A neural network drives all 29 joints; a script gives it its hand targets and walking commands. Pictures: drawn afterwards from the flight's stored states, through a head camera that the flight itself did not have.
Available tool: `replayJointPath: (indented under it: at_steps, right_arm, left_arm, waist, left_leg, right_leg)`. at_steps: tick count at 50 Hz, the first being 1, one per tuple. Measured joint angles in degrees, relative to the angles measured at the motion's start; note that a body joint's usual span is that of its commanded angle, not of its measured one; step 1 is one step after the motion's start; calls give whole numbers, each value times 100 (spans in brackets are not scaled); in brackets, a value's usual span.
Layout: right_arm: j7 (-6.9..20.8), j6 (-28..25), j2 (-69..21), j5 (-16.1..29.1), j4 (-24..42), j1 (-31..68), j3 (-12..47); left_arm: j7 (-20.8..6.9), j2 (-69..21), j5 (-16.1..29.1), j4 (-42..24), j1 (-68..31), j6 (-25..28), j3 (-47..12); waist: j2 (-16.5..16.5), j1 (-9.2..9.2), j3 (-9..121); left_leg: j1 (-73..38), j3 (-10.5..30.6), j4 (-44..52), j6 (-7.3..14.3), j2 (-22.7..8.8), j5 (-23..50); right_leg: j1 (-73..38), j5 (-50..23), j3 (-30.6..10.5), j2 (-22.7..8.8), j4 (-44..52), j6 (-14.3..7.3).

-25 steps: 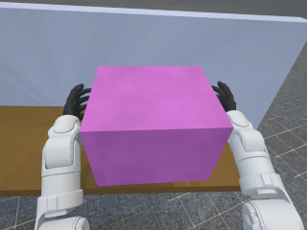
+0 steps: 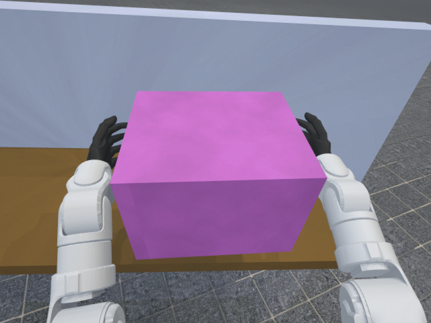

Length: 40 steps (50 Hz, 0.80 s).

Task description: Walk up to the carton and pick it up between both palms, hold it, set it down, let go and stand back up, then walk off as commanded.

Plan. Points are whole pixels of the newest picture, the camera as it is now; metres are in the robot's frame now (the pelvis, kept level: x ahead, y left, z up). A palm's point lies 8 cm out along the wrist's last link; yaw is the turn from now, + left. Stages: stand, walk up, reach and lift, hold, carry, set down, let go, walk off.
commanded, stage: hold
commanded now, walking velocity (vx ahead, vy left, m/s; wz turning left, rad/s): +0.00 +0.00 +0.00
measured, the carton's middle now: (213, 170) +0.37 +0.00 +0.14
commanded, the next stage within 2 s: none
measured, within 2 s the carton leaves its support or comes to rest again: neither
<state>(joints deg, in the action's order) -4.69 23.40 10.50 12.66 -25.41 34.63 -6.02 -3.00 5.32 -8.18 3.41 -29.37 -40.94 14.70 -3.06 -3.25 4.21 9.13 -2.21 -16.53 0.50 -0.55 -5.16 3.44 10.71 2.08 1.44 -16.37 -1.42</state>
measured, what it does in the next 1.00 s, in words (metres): stands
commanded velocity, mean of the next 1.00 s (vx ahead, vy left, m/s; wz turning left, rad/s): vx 0.00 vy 0.00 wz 0.00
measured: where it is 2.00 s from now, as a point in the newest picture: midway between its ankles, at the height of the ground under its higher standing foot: outside the picture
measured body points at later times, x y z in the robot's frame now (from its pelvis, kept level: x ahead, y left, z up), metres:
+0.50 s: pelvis +0.00 +0.00 +0.00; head -0.05 +0.03 +0.45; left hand +0.36 +0.19 +0.19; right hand +0.37 -0.20 +0.19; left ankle +0.04 +0.11 -0.75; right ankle -0.02 -0.10 -0.75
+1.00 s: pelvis +0.00 +0.00 +0.00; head -0.05 +0.03 +0.45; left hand +0.36 +0.19 +0.18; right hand +0.37 -0.20 +0.18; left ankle +0.04 +0.11 -0.75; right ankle -0.02 -0.10 -0.75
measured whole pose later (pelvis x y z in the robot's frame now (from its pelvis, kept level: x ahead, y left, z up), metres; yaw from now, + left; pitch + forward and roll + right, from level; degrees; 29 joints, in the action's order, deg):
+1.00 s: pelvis +0.00 +0.00 +0.00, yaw +0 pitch -3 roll +0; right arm -4.3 22.7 10.4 12.3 -27.5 35.1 -6.5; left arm -3.2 5.2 -8.8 5.4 -30.2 -40.7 14.7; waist -3.1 -3.6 4.3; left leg 9.1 -2.1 -16.5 0.6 -0.5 -4.8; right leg 3.5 10.5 2.2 1.4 -16.6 -1.5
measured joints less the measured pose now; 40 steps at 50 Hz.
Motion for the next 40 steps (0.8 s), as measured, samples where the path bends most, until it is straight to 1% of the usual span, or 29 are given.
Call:
replayJointPath:
  at_steps: [5,8,11,24,35,40]
  right_arm:
    - [-9,10,2,41,56,-39,20]
    - [-5,30,4,47,104,-54,29]
    - [2,58,-29,0,99,-54,-18]
    - [15,16,39,59,79,-79,-6]
    - [30,-7,0,-48,-125,39,-42]
    - [39,-31,-30,-86,-224,121,-73]
  left_arm:
    - [-3,-22,-20,-114,80,-24,-4]
    - [-1,-23,-29,-185,121,-46,-15]
    - [-9,-11,-21,-115,106,-25,-17]
    - [3,-67,-62,-100,42,-51,-28]
    - [-18,-31,-34,168,-83,18,34]
    - [-13,35,-12,256,-129,50,12]
  waist:
    - [-9,5,1]
    - [-1,-28,-25]
    - [1,-68,-27]
    - [10,-33,-2]
    - [24,35,41]
    - [10,-17,39]
  left_leg:
    - [-31,10,14,1,12,-4]
    - [-50,38,-6,2,20,-15]
    - [-58,53,-13,8,26,-20]
    - [-31,-23,15,8,-1,18]
    - [-5,-16,31,9,-6,52]
    - [29,40,15,4,8,62]
  right_leg:
    - [-37,8,10,-10,16,-3]
    - [-84,11,38,-14,32,0]
    - [-101,11,52,-18,39,3]
    - [-18,-21,-25,0,5,-3]
    - [26,-33,-19,6,-18,-10]
    - [36,-24,37,-3,-29,-12]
